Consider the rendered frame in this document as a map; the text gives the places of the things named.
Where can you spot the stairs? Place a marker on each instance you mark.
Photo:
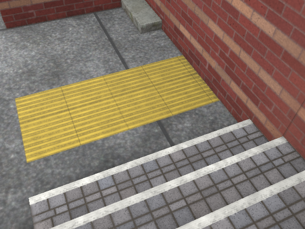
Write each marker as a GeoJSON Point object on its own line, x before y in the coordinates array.
{"type": "Point", "coordinates": [232, 178]}

